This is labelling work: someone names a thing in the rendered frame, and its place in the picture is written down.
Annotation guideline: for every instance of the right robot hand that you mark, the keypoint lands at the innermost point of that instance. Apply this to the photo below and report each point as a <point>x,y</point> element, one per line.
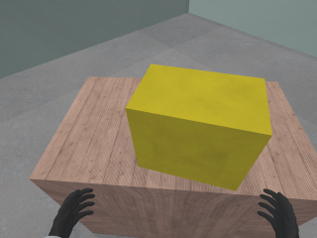
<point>283,221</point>

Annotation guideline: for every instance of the carton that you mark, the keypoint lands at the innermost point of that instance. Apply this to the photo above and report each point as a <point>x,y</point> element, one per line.
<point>201,125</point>

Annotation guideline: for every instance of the pedestal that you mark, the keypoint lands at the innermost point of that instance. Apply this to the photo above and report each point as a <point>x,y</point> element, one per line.
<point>93,148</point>

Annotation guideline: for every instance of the left robot hand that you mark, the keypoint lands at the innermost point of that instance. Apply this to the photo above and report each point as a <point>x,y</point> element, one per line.
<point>67,216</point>

